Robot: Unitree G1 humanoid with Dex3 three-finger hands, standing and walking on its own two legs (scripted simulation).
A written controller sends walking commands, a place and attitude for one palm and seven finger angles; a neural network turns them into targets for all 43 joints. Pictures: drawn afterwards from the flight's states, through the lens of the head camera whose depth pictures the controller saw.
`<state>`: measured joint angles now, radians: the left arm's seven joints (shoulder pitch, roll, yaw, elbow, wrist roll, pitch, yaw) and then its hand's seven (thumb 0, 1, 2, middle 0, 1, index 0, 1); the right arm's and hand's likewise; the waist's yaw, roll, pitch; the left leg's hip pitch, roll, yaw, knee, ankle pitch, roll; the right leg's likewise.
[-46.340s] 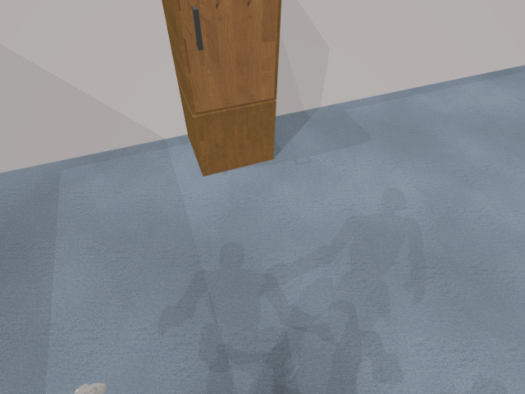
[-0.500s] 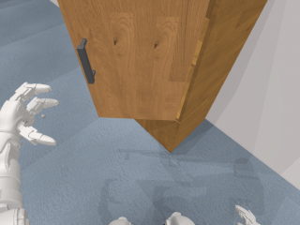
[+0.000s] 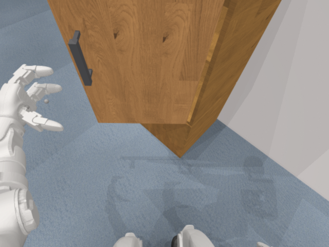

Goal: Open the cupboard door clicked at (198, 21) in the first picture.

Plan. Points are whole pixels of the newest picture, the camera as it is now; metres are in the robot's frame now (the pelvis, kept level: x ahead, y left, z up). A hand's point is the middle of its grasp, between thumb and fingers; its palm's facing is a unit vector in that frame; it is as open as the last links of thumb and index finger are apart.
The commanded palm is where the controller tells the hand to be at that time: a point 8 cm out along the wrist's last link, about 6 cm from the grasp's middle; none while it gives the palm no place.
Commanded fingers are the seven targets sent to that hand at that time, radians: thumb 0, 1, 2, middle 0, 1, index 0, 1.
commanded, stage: move the hooked fingers beside the handle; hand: left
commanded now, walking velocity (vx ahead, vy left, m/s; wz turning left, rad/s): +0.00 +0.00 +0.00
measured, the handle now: (83, 60) +0.57 +0.22 +0.07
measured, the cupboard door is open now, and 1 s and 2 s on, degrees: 44 44 44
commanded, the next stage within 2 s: slide the fingers in behind the handle in 1.40 s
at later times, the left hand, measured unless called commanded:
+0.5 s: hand (48, 78) +0.50 +0.28 +0.08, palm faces +0.00 -1.00 +0.00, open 14.0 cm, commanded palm +0.49 +0.33 +0.07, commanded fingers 0.00 -0.50 0.30 -0.30 -1.20 -0.30 -1.20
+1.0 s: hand (50, 73) +0.52 +0.29 +0.07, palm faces -0.01 -1.00 -0.01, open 14.0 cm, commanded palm +0.51 +0.32 +0.07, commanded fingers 0.00 -0.50 0.30 -0.30 -1.20 -0.30 -1.20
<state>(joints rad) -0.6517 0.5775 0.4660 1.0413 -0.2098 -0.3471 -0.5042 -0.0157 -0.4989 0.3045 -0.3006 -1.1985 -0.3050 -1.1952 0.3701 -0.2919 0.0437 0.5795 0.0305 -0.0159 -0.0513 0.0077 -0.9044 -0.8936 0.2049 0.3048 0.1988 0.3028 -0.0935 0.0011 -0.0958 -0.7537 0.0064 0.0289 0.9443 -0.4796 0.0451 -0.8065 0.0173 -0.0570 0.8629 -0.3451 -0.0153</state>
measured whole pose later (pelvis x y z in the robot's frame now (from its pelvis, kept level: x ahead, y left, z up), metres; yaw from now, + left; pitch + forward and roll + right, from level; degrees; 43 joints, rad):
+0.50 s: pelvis +0.00 +0.00 -0.01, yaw -1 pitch +22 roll -4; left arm -0.91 0.78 0.53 1.25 -0.13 -0.34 -0.52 -0.02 -0.50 0.30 -0.30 -1.20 -0.30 -1.20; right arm 0.42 -0.31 0.06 0.59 0.01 0.07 -0.05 0.00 -0.90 -0.89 0.21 0.30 0.20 0.30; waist -0.18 0.00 -0.08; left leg -0.89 0.03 0.02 1.01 -0.50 0.05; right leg -0.92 0.04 -0.07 0.88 -0.34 -0.01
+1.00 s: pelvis +0.01 +0.02 -0.01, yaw -2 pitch +24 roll -6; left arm -0.91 0.77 0.53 1.18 -0.11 -0.32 -0.50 -0.02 -0.50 0.30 -0.30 -1.20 -0.30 -1.19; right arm 0.45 -0.28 0.07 0.57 -0.01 0.12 -0.01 0.00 -0.90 -0.89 0.21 0.30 0.20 0.30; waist -0.20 0.02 -0.09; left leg -0.92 0.03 0.01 1.03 -0.52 0.06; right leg -0.94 0.04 -0.07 0.87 -0.35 0.01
